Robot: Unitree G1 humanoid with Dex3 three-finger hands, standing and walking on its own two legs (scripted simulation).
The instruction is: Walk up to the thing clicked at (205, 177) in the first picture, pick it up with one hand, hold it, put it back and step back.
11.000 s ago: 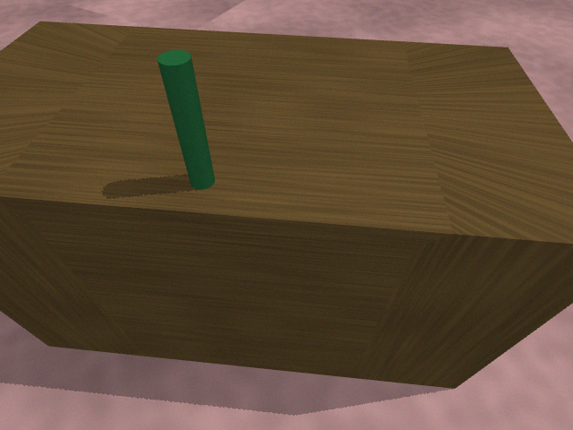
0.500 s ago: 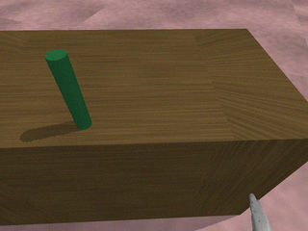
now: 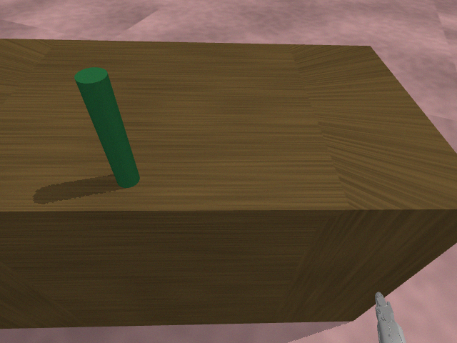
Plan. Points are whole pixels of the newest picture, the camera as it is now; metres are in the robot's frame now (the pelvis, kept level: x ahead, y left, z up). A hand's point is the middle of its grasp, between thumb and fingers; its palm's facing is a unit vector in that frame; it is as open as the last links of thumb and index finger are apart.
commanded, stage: approach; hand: left
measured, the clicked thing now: (113, 136) +0.43 +0.21 +0.15
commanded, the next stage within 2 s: close in in 0.42 s
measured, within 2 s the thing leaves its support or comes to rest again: neither
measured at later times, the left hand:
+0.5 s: hand (60, 172) +0.38 +0.30 +0.10, palm faces +0.09 -0.99 +0.07, open 17.5 cm
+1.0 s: hand (110, 170) +0.41 +0.22 +0.08, palm faces +0.12 -0.99 +0.05, open 17.6 cm
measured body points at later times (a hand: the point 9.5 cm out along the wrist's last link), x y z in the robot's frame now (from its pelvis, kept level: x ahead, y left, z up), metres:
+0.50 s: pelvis +0.00 +0.00 -0.01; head +0.03 +0.02 +0.44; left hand +0.37 +0.35 +0.10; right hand +0.15 -0.26 -0.08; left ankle +0.00 +0.12 -0.73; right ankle -0.03 -0.14 -0.73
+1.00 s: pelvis -0.01 -0.01 -0.03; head +0.03 +0.00 +0.42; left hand +0.39 +0.28 +0.08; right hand +0.13 -0.28 -0.07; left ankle +0.00 +0.12 -0.73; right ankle -0.03 -0.14 -0.73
